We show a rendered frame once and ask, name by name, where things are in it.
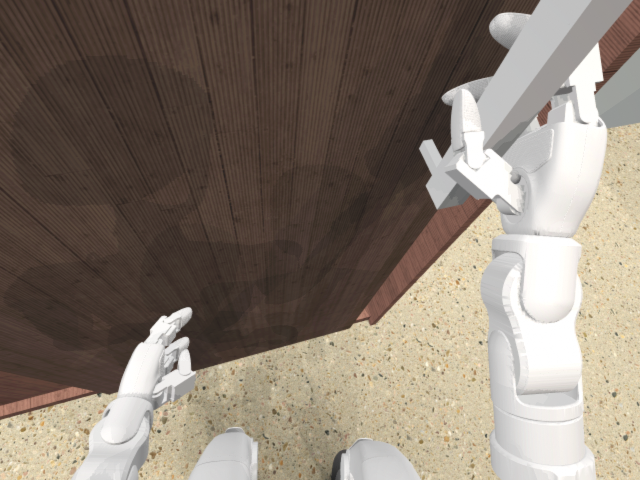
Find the robot right forearm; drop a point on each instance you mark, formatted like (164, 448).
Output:
(533, 295)

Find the right robot thigh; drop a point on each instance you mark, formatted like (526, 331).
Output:
(376, 460)

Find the handle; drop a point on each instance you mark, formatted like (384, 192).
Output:
(555, 40)

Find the robot left forearm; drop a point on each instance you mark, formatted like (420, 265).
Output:
(119, 442)

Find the robot thigh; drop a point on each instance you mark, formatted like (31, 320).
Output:
(229, 456)
(376, 460)

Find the left robot thigh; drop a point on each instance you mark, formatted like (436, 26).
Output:
(229, 456)

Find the right robot hand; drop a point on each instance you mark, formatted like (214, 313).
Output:
(560, 163)

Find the left robot hand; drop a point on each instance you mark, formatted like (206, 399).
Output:
(151, 364)

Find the wardrobe door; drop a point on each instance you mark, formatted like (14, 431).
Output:
(255, 160)
(15, 387)

